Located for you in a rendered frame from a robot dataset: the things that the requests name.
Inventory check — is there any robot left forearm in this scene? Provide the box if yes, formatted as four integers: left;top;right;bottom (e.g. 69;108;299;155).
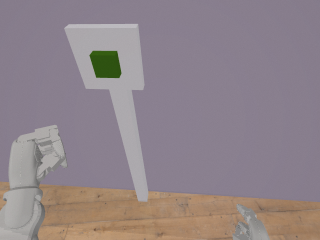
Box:
0;186;45;240

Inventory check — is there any button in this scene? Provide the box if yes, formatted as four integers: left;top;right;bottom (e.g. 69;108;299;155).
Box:
89;51;122;78

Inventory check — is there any left robot hand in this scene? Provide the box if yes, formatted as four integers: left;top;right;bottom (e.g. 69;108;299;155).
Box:
8;125;68;189

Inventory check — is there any panel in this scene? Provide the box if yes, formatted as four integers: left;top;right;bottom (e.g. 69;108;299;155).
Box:
64;24;149;202

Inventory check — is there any right robot hand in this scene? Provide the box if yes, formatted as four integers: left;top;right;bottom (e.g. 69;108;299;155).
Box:
232;204;270;240

